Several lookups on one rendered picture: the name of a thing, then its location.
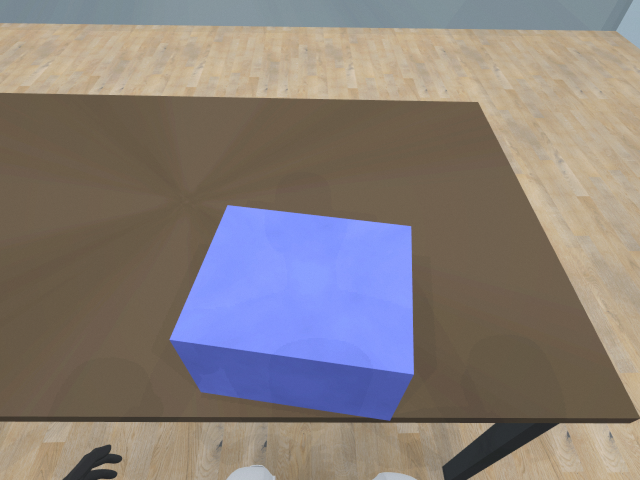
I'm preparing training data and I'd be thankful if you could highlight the left robot hand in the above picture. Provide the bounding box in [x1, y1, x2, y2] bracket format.
[62, 445, 122, 480]

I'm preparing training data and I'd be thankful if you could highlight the carton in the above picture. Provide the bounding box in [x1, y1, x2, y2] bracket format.
[170, 205, 414, 421]

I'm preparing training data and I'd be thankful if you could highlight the table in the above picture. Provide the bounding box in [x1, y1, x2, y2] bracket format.
[0, 93, 640, 480]

